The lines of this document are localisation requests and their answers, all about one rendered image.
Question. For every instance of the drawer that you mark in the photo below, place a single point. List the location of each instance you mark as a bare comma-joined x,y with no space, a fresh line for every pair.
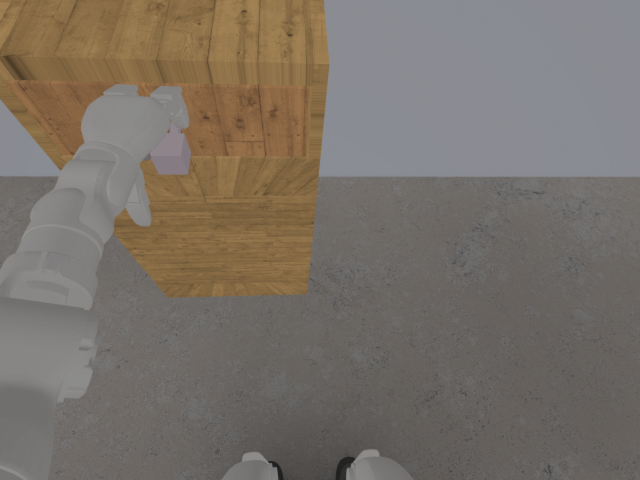
224,119

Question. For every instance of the robot thigh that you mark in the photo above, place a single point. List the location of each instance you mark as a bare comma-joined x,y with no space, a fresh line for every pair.
252,470
377,468

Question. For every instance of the robot right thigh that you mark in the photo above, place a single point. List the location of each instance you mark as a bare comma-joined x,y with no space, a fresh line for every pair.
377,468

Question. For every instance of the left robot forearm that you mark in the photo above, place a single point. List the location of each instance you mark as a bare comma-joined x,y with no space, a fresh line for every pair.
57,259

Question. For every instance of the robot left thigh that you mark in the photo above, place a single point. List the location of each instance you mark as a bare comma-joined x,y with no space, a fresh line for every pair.
252,470

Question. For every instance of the robot left hand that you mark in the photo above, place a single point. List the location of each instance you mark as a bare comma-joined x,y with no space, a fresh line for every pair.
136,124

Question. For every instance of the handle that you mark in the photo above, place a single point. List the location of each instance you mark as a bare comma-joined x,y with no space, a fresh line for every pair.
172,154

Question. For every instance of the cabinet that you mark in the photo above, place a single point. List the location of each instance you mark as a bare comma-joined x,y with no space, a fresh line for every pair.
235,225

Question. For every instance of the robot left upper arm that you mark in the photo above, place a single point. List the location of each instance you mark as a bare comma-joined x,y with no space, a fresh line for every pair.
47,353

